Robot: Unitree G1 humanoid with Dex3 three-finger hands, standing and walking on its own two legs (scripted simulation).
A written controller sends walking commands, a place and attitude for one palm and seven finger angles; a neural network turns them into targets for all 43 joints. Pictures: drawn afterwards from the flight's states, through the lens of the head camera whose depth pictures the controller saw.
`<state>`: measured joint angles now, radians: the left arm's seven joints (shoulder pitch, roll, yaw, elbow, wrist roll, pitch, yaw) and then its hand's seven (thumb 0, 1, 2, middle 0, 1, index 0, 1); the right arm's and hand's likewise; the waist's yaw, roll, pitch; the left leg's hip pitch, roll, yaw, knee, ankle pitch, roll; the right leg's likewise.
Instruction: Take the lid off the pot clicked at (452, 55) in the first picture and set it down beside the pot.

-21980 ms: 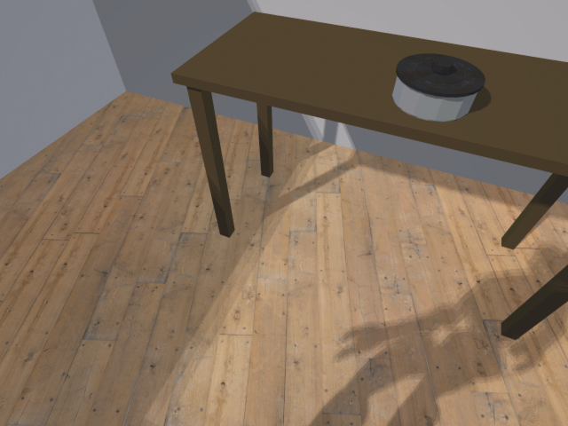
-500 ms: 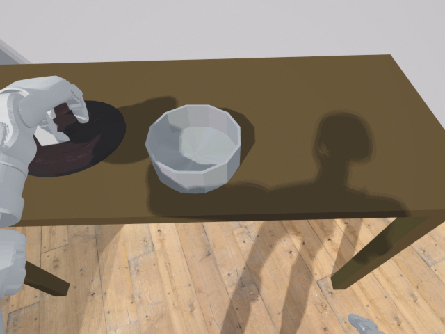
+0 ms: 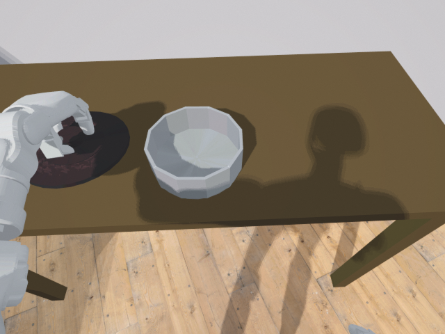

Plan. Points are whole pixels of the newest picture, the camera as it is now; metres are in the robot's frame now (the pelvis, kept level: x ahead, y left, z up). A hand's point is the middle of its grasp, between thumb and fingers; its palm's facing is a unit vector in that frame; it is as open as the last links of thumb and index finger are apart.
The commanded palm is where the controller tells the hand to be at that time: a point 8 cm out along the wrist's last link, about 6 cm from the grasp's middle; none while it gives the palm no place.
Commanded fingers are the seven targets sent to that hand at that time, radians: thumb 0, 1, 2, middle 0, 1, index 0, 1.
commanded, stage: lower the lid onto the table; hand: left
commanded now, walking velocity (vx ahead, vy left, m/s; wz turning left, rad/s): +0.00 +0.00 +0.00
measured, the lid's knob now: (70, 137) +0.45 +0.29 +0.09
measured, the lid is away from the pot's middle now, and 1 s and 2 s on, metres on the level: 0.23 0.24 0.24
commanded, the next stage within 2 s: open the fingers wide in 1.04 s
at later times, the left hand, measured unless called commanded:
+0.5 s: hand (70, 151) +0.42 +0.28 +0.09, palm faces -0.42 -0.08 -0.90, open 7.7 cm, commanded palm +0.42 +0.29 +0.15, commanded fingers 0.00 0.59 1.07 -0.89 -0.97 -0.88 -0.96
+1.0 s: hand (68, 160) +0.42 +0.29 +0.07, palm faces -0.47 -0.10 -0.88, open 7.7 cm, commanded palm +0.43 +0.30 +0.12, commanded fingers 0.00 0.59 1.07 -0.89 -0.97 -0.88 -0.96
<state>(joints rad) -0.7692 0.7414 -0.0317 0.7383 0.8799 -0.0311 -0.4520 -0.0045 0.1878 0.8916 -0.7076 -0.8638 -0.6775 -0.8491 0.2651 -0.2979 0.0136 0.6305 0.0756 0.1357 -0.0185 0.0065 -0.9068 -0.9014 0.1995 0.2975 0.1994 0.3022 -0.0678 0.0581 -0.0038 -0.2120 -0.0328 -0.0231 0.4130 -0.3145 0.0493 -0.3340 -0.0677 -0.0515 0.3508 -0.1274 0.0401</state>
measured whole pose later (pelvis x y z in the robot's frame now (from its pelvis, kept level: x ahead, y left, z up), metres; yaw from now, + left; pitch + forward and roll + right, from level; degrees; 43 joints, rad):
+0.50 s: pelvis +0.01 +0.00 +0.00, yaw +0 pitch +8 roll -1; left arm -0.73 0.69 -0.05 0.77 0.89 -0.06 -0.40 0.00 0.19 0.89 -0.71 -0.86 -0.68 -0.85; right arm 0.24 -0.29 0.02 0.63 0.07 0.13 -0.02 0.01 -0.91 -0.90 0.20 0.30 0.20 0.30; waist -0.06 0.06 -0.02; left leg -0.23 -0.03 -0.03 0.43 -0.33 0.05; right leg -0.35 -0.07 -0.05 0.37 -0.14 0.04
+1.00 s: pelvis -0.01 +0.00 -0.01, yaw -1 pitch +10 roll -1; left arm -0.83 0.75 -0.03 1.02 0.93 -0.16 -0.35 0.04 0.15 0.83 -0.73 -0.91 -0.72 -0.90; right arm 0.29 -0.30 0.01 0.66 0.08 0.17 -0.05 0.00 -0.91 -0.90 0.20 0.30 0.20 0.30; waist -0.08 0.03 -0.04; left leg -0.34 -0.03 -0.01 0.52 -0.35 0.05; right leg -0.46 -0.06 -0.03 0.44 -0.15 0.04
